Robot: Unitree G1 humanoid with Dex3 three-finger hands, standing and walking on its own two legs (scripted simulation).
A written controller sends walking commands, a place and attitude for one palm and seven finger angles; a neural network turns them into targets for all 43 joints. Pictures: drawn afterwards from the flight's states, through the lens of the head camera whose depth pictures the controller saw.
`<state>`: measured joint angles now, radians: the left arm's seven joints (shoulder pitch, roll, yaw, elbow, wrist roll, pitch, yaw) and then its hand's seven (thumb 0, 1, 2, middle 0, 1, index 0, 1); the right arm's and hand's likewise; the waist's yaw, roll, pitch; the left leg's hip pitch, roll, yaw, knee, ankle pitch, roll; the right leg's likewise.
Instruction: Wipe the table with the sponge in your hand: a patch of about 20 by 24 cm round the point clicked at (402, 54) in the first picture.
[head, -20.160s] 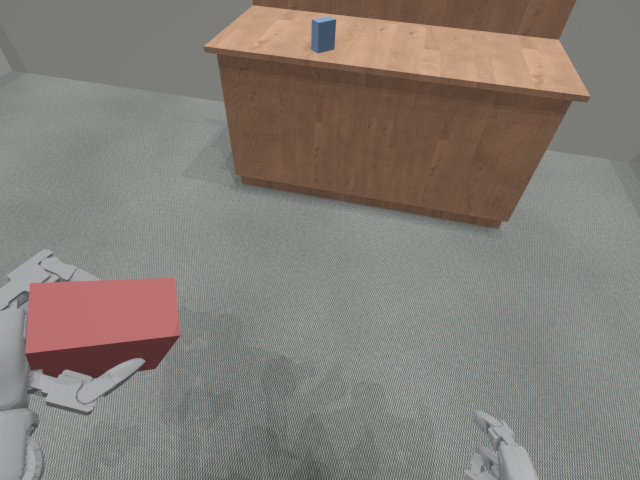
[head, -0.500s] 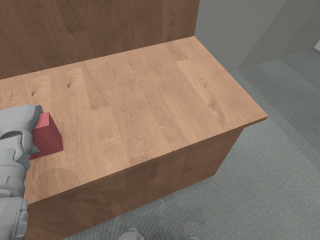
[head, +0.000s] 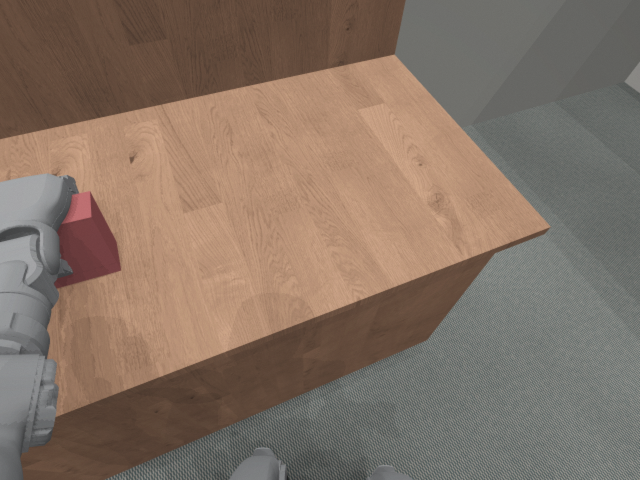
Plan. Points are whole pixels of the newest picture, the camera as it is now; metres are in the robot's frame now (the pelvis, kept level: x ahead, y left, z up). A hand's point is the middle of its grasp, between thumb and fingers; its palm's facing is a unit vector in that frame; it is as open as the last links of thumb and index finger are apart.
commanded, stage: wipe forward along the first lane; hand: left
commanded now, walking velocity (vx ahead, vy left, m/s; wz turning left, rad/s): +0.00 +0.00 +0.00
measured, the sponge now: (58, 253) +0.40 +0.37 +0.00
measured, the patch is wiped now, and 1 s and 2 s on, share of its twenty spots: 0.55 0.70 0.75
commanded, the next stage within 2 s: slide across to the middle lane in 0.22 s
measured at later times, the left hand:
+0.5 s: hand (55, 207) +0.45 +0.37 +0.04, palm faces -0.17 +0.06 -0.98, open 9.8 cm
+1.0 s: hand (94, 198) +0.47 +0.33 +0.04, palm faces -0.14 +0.01 -0.99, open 9.8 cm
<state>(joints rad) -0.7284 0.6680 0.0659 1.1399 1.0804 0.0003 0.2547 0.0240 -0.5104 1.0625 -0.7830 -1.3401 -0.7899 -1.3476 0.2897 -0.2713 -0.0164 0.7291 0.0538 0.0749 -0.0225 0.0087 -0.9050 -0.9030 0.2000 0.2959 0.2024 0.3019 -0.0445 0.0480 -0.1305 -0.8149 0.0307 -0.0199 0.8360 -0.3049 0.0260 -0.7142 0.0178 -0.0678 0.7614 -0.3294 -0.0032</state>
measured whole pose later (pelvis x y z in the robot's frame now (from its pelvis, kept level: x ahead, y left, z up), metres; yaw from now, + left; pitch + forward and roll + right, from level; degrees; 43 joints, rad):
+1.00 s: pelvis +0.05 +0.00 +0.02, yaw +0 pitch +16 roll -3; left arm -0.69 0.56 0.00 1.06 1.05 0.11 0.26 0.00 -0.51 1.07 -0.78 -1.35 -0.78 -1.35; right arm 0.28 -0.26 -0.04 0.75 0.05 0.11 0.01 0.01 -0.91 -0.90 0.20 0.30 0.20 0.30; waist -0.05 0.05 -0.14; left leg -0.66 0.03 0.00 0.72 -0.33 0.03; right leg -0.56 0.02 -0.05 0.62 -0.34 0.00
